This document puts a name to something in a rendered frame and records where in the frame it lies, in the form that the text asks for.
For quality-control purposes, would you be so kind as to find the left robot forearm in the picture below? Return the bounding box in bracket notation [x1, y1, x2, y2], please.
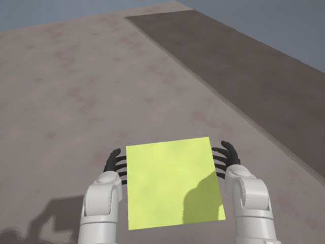
[78, 171, 123, 244]

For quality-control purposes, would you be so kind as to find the robot right hand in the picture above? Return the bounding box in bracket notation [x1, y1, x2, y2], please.
[212, 141, 240, 179]

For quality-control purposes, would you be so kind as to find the carton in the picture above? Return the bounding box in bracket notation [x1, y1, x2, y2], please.
[126, 137, 226, 230]

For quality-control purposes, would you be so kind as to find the right robot forearm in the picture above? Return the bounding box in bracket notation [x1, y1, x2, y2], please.
[224, 164, 281, 244]

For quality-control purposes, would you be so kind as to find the robot left hand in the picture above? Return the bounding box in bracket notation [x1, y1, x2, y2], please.
[103, 148, 127, 185]

